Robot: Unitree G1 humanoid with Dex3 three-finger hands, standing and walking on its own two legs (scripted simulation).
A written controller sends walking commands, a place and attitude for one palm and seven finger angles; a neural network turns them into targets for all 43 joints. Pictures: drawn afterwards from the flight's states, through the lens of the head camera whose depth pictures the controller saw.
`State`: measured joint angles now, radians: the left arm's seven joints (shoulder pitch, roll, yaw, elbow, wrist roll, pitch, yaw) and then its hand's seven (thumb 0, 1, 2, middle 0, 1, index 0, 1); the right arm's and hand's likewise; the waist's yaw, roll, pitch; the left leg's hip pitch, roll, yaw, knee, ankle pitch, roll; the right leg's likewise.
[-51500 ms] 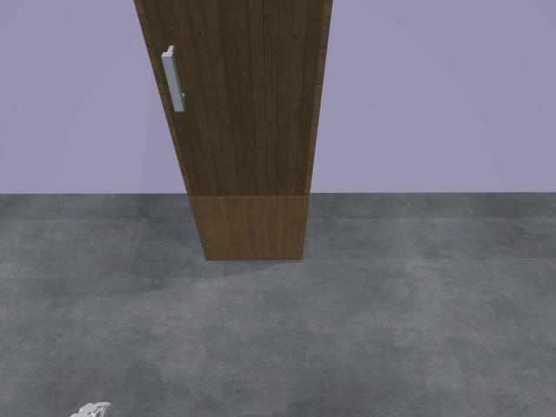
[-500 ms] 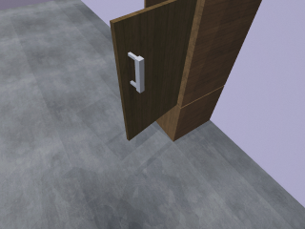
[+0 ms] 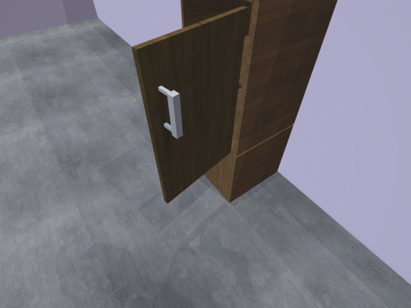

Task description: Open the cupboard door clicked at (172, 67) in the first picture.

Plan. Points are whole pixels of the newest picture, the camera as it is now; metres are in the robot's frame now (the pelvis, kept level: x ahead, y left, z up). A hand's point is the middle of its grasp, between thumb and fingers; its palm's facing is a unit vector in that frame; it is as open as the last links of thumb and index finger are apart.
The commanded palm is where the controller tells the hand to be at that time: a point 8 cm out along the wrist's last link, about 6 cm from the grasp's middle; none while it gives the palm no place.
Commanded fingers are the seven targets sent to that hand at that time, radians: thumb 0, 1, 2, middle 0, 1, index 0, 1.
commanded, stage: let the arm hang, fingers relaxed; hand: left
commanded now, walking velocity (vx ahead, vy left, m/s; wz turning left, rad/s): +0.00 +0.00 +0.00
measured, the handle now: (170, 112) +0.55 +0.12 +0.08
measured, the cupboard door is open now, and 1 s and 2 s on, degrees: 100 100 100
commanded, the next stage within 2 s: look to check the result in 0.10 s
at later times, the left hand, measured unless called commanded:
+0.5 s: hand out of the picture -0.01 +0.17 -0.18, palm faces +0.04 -0.98 -0.19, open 7.4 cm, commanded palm none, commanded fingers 0.00 0.90 0.90 -0.20 -0.30 -0.20 -0.30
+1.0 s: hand out of the picture +0.03 +0.21 -0.17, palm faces +0.01 -0.97 -0.26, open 7.4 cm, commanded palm none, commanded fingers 0.00 0.90 0.90 -0.20 -0.30 -0.20 -0.30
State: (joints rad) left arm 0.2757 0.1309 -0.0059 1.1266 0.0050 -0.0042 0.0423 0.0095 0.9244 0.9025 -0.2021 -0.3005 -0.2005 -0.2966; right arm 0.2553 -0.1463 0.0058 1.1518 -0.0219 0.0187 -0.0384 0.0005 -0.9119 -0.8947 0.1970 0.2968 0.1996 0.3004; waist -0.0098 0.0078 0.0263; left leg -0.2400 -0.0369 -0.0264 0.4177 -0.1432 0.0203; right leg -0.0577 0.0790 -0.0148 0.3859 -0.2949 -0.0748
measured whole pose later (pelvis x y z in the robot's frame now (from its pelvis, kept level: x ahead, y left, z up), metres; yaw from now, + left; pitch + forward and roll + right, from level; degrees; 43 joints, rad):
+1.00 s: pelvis +0.02 +0.01 +0.00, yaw -1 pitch -1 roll +1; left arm 0.24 0.21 0.01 1.13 0.01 -0.01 0.03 0.00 0.90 0.90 -0.20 -0.30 -0.20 -0.30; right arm 0.18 -0.23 0.00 1.15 -0.02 0.01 -0.03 0.00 -0.91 -0.89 0.20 0.30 0.20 0.30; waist 0.00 0.00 0.05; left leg -0.19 -0.05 -0.01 0.37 -0.15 0.03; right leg -0.01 0.06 0.01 0.33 -0.29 -0.07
